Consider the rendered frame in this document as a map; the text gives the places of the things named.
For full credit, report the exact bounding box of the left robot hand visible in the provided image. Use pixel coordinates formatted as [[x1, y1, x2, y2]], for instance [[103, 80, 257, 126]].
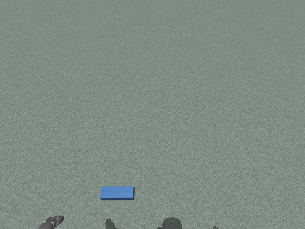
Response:
[[38, 216, 64, 229]]

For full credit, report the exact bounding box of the carton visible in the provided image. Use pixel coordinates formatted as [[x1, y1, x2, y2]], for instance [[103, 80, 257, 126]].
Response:
[[100, 186, 134, 200]]

